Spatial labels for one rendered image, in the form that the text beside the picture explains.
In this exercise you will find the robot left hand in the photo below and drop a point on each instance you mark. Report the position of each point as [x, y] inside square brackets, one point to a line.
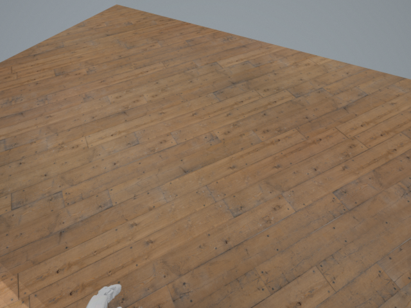
[104, 296]

